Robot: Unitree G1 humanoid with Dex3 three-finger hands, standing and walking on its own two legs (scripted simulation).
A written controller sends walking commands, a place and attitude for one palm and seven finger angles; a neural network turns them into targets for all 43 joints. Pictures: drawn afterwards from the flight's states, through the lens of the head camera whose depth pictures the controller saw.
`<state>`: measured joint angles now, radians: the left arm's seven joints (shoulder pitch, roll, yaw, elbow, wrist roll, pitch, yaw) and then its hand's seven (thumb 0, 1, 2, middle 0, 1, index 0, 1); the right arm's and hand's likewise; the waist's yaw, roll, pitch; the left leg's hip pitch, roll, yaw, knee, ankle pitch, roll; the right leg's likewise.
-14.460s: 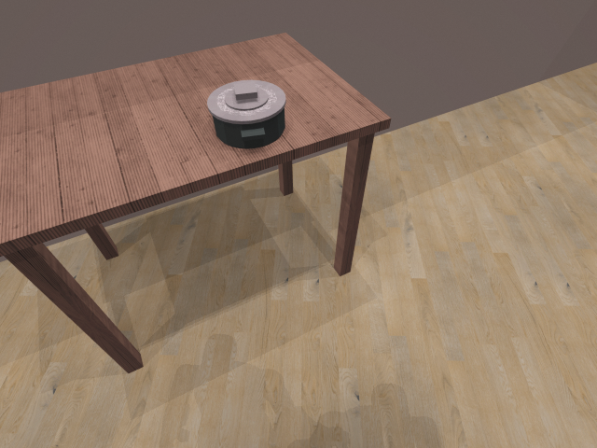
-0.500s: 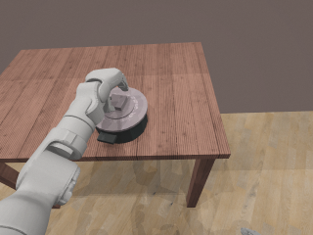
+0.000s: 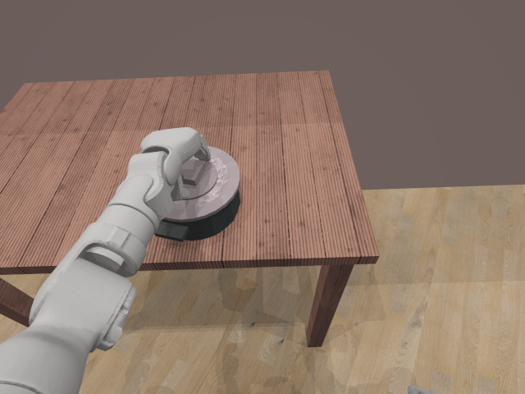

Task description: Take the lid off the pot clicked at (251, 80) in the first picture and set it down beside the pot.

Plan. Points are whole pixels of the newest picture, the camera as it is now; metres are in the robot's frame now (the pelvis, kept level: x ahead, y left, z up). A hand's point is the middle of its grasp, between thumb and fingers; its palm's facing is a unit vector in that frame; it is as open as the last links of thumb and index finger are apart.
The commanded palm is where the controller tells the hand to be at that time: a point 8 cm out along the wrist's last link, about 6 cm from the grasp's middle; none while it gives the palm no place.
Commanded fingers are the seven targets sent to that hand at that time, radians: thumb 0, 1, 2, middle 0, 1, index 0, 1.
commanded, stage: lower the open fingers around the knob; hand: left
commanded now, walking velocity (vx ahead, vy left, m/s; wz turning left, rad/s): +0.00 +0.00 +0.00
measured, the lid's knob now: (188, 171) +0.48 +0.13 +0.06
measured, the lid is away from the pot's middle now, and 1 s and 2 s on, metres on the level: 0.00 0.00 0.01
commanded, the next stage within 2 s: close the fingers and squeeze the knob in 0.94 s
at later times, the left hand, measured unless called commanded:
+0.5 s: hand (177, 174) +0.45 +0.13 +0.08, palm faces -0.36 -0.08 -0.93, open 10.1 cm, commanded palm +0.45 +0.14 +0.14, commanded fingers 0.00 -0.27 1.36 -0.82 -0.08 -0.82 -0.08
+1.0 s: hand (176, 174) +0.45 +0.14 +0.08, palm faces -0.36 -0.07 -0.93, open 10.2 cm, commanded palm +0.45 +0.14 +0.13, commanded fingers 0.00 -0.27 1.36 -0.82 -0.08 -0.82 -0.08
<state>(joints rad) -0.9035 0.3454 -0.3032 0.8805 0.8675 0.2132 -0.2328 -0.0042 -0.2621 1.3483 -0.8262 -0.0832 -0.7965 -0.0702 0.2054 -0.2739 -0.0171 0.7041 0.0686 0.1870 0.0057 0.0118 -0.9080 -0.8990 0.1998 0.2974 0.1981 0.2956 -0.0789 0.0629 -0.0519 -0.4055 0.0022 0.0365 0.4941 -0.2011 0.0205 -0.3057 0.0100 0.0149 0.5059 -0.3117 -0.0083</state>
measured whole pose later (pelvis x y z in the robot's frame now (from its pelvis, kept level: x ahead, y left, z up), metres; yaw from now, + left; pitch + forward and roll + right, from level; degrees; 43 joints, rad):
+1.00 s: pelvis +0.00 +0.01 +0.00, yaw +0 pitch +8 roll +0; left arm -0.94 0.35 -0.31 0.94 0.87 0.21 -0.22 0.00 -0.26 1.35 -0.77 -0.06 -0.82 -0.08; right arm 0.25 -0.27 -0.02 0.72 0.07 0.19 0.01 0.01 -0.91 -0.90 0.20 0.30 0.20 0.30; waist -0.09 0.06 -0.07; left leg -0.44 0.00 0.04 0.53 -0.22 0.03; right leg -0.34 0.01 0.02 0.53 -0.32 0.00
